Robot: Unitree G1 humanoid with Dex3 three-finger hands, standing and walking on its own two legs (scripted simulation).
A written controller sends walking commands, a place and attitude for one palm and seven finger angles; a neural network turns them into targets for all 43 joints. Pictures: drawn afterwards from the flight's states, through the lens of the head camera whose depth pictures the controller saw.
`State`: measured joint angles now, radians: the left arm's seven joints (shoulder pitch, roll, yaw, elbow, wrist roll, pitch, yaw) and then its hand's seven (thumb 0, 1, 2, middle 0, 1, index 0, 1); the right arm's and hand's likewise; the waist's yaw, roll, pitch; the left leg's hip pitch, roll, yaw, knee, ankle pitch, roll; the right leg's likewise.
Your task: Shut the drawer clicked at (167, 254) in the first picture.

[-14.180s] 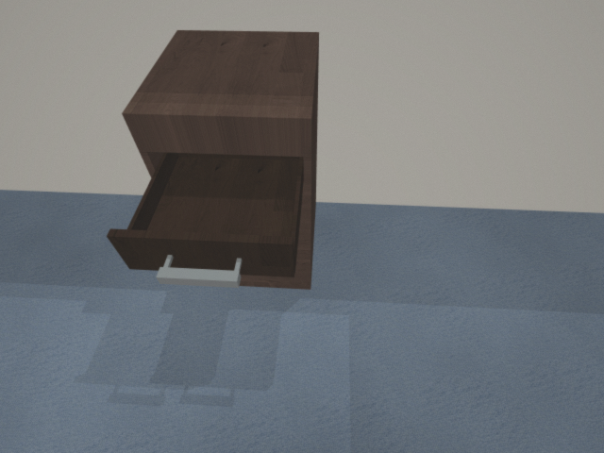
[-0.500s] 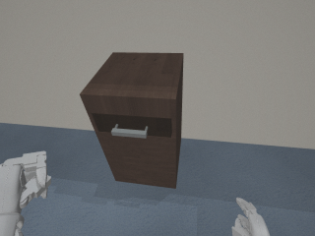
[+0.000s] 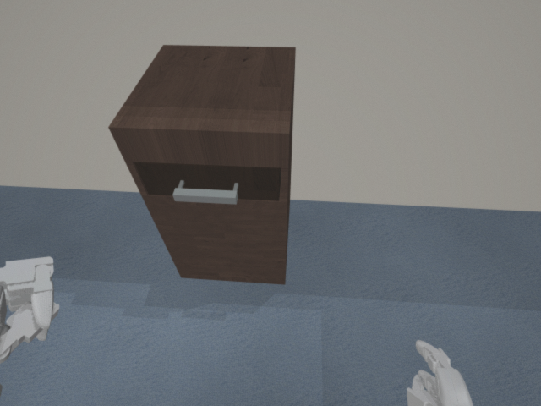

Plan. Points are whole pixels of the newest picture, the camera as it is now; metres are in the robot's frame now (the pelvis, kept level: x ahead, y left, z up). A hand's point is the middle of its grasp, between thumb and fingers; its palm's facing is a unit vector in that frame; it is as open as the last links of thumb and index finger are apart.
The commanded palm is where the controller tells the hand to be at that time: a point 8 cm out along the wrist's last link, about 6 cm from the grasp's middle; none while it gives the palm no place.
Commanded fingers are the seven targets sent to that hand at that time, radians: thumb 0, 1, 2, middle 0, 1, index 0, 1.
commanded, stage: step back with the hand held close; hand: left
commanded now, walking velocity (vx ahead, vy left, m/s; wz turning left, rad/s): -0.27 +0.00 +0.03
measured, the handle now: (207, 190) +0.66 +0.22 -0.18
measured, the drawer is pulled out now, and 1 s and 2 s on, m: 0.00 0.00 0.00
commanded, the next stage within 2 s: stop stepping back and stand still in 0.86 s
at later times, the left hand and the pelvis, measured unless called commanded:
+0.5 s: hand (16, 354) +0.14 +0.24 +0.16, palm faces +0.35 -0.82 -0.45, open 3.2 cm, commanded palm +0.07 +0.29 +0.18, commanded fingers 0.00 0.90 0.90 -1.40 -1.60 -1.40 -1.60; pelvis -0.05 +0.01 -0.01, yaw +1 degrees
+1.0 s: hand out of the picture +0.06 +0.20 +0.17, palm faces +0.14 -0.81 -0.57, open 3.2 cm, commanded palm -0.01 +0.27 +0.18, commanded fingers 0.00 0.90 0.90 -1.40 -1.60 -1.40 -1.60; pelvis -0.15 -0.01 -0.02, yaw -1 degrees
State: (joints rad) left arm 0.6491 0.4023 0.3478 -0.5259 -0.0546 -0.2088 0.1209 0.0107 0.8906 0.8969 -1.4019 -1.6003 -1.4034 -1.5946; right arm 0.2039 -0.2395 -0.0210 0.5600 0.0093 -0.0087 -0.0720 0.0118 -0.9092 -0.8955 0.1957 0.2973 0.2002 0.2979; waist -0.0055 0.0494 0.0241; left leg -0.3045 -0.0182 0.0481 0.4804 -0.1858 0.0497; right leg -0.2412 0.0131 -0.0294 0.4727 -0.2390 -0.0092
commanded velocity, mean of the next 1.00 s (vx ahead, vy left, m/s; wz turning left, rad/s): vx -0.31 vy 0.01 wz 0.01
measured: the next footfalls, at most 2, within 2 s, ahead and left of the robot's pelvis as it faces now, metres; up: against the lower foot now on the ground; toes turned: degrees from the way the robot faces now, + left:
right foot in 0.80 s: -0.20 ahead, -0.09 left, +0.00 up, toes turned +4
left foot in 1.14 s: -0.11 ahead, +0.12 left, +0.00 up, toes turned +0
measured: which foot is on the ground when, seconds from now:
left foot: down 0.00-0.98, up 1.00-1.00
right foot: down 0.00-0.56, up 0.58-0.78, down 0.80-1.00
